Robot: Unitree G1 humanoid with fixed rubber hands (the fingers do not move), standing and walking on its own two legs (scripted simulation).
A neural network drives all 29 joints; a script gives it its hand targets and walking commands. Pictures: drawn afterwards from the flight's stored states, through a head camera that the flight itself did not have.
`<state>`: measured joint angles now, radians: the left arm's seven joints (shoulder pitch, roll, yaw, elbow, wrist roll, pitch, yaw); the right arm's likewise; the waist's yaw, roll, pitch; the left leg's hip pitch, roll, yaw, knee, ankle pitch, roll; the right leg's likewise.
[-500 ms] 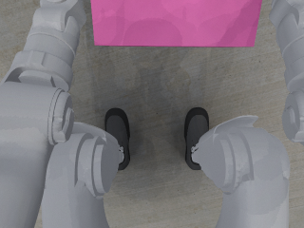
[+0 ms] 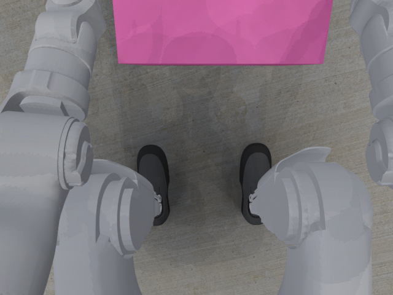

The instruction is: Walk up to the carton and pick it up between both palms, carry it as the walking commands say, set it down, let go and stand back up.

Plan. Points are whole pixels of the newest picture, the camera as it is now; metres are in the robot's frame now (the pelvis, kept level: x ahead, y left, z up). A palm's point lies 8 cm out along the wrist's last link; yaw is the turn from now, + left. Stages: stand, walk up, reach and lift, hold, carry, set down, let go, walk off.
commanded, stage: reach and lift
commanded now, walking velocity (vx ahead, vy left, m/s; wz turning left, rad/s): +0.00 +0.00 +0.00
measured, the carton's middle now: out of the picture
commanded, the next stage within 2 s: none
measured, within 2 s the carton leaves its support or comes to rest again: leaves its support in 0.04 s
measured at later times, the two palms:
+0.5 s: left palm out of the picture +0.56 +0.15 -0.13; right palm out of the picture +0.55 -0.23 -0.12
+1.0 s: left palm out of the picture +0.55 +0.15 -0.09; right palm out of the picture +0.55 -0.22 -0.07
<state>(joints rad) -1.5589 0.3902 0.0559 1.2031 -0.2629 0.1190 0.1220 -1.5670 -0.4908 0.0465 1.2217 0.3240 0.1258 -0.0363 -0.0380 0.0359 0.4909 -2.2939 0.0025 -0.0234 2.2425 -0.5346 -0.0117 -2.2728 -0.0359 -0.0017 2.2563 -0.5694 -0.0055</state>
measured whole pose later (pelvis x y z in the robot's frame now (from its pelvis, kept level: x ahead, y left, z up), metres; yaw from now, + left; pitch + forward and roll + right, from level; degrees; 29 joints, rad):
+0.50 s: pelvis -0.02 +0.00 +0.03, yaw -1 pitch +30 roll +0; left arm -1.56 0.39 0.09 1.07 -0.25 0.21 0.16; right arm -1.60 -0.49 -0.04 1.11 0.26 0.21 -0.05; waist -0.04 0.02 0.52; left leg -2.17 0.02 -0.01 2.16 -0.51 -0.01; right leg -2.17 -0.01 0.02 2.17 -0.52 0.01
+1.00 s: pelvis -0.02 +0.01 +0.05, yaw -1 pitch +29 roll +0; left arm -1.47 0.29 0.26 0.83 -0.10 0.32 0.24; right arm -1.52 -0.41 -0.18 0.88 0.11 0.33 -0.16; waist -0.03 0.02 0.52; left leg -2.07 0.00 -0.01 2.08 -0.51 -0.01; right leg -2.07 0.00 0.03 2.09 -0.52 0.02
